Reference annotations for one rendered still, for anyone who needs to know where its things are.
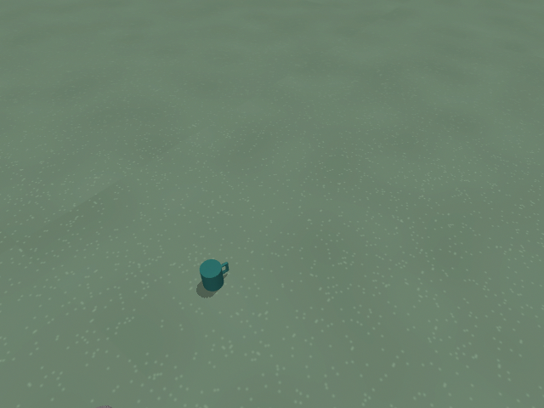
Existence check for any mug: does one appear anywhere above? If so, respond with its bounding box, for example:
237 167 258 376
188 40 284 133
200 259 229 292

